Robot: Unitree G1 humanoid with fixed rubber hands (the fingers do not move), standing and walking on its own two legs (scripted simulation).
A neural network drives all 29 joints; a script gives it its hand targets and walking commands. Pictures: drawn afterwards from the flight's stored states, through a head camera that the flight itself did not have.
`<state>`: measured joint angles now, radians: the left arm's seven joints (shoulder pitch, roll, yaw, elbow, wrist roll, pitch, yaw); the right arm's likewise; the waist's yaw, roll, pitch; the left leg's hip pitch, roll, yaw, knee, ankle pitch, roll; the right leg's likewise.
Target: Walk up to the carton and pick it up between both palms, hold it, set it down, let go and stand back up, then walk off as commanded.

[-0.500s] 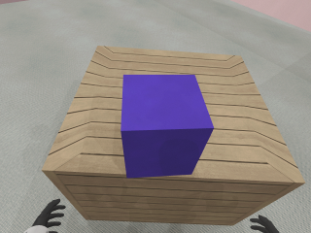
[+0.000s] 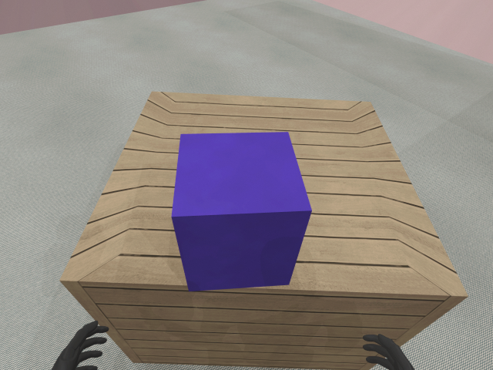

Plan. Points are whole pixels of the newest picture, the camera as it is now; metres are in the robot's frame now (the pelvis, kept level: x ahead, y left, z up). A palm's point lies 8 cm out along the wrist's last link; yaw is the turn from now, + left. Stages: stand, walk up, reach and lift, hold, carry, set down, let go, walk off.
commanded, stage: reach and lift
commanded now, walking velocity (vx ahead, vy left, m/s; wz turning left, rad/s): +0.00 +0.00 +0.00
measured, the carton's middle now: (237, 213) +0.43 +0.04 +0.00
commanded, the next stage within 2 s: none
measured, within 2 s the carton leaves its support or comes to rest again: neither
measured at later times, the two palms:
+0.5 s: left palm (69, 336) +0.18 +0.27 -0.01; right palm (390, 353) +0.19 -0.20 -0.01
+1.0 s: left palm (84, 320) +0.20 +0.25 +0.01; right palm (381, 319) +0.23 -0.19 +0.02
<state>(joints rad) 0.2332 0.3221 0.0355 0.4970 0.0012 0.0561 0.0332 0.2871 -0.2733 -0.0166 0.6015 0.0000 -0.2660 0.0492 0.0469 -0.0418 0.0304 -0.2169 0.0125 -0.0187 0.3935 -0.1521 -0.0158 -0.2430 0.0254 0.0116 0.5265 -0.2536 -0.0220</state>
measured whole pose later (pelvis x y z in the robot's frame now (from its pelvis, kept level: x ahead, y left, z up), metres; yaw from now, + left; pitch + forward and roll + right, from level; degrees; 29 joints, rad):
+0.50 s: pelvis +0.01 +0.01 +0.00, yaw +0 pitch -1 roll +2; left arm 0.25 0.29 0.02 0.28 -0.09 -0.04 0.12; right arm 0.32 -0.24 -0.01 0.33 0.05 -0.20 0.09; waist 0.05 -0.07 0.00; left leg -0.22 0.00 -0.02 0.38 -0.15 -0.02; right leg -0.23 0.01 0.01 0.49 -0.24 -0.04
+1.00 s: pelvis +0.02 +0.01 +0.00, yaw +0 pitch +0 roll +2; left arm 0.29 0.26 0.01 0.16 -0.13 -0.06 0.12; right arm 0.28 -0.24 0.04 0.19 0.13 -0.12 0.05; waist 0.05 -0.07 -0.01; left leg -0.20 0.00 -0.02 0.34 -0.14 -0.02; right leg -0.23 0.01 0.01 0.48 -0.25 -0.04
